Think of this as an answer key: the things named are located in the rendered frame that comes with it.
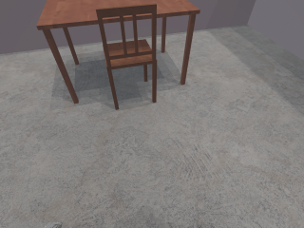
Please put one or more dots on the chair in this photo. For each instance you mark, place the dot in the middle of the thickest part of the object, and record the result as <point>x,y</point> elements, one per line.
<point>130,53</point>

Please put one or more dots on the table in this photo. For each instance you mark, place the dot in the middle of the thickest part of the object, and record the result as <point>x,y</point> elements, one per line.
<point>65,14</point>

